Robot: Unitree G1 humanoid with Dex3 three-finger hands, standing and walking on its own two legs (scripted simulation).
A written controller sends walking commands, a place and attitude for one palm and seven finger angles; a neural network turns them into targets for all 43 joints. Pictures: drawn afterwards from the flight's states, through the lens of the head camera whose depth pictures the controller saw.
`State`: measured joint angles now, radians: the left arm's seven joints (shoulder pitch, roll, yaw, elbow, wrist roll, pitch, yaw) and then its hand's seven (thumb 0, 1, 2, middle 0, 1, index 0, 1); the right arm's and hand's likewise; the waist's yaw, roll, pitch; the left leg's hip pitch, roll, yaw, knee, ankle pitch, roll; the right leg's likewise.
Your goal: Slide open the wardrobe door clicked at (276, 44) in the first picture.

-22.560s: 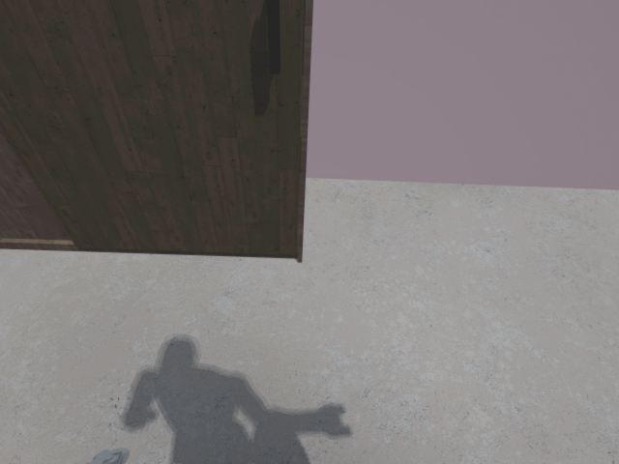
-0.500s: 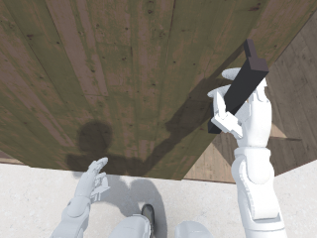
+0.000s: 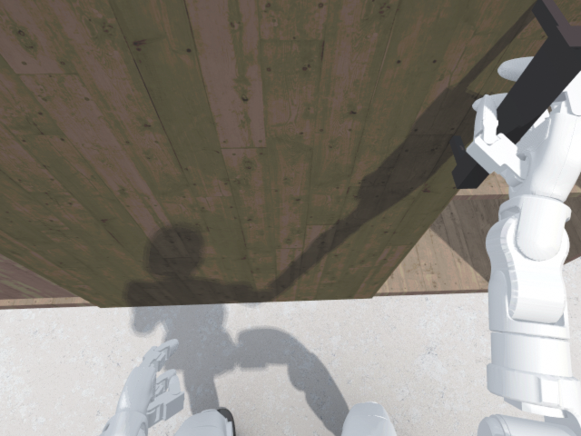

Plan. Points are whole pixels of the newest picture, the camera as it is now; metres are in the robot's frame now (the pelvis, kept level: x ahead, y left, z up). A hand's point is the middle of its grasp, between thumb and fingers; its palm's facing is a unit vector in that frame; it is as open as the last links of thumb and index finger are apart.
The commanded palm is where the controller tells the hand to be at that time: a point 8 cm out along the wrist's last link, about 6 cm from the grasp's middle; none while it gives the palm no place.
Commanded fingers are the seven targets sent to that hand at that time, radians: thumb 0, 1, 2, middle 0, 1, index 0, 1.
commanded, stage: step sideways, sliding the door along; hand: right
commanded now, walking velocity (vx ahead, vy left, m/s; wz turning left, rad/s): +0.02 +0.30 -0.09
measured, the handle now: (499, 108) +0.42 -0.24 +0.18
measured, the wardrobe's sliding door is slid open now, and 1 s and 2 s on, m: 0.44 0.44 0.44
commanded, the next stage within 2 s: stop walking and hold the door there in 0.22 s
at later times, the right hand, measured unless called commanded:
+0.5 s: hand (489, 137) +0.38 -0.22 +0.18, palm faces +0.53 +0.80 -0.28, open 6.6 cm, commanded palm +0.34 -0.25 +0.16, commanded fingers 0.00 -0.90 -0.90 0.45 1.40 0.45 1.40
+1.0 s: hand (484, 140) +0.38 -0.21 +0.18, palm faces +0.47 +0.87 -0.16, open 6.6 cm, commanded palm +0.34 -0.23 +0.16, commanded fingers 0.00 -0.90 -0.90 0.45 1.40 0.45 1.40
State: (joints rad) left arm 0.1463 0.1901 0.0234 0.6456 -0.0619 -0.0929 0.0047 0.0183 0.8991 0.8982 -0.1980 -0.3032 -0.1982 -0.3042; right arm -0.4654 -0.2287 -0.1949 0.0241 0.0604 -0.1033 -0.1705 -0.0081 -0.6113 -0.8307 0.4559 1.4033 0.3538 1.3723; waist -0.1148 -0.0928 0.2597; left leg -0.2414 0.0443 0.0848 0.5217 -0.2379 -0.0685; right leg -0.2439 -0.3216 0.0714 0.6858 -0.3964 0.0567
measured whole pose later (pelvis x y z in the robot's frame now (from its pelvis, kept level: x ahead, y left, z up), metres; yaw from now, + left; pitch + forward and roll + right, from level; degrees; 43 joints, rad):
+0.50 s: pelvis +0.04 +0.10 +0.00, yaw -1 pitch -2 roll +2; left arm 0.09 0.18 -0.02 0.57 -0.06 -0.06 0.01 0.01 0.90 0.90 -0.20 -0.30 -0.20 -0.30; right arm -0.37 -0.47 -0.36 0.23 0.07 -0.11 -0.08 -0.17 -0.56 -0.77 0.46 1.40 0.32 1.34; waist -0.11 -0.07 0.19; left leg -0.32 0.02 0.10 0.56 -0.14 -0.01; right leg -0.20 -0.25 -0.06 0.76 -0.44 0.09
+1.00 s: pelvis -0.01 +0.07 +0.02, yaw +3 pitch -1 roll +3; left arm 0.29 0.24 0.00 0.68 -0.04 -0.06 0.08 0.02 0.90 0.90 -0.19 -0.30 -0.19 -0.30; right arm -0.39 -0.46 -0.39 0.45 0.04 -0.11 -0.14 -0.09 -0.66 -0.76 0.46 1.40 0.21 1.33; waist 0.02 -0.01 0.03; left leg -0.35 0.00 0.04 0.78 -0.38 -0.02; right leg -0.25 -0.08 -0.09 0.51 -0.23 -0.02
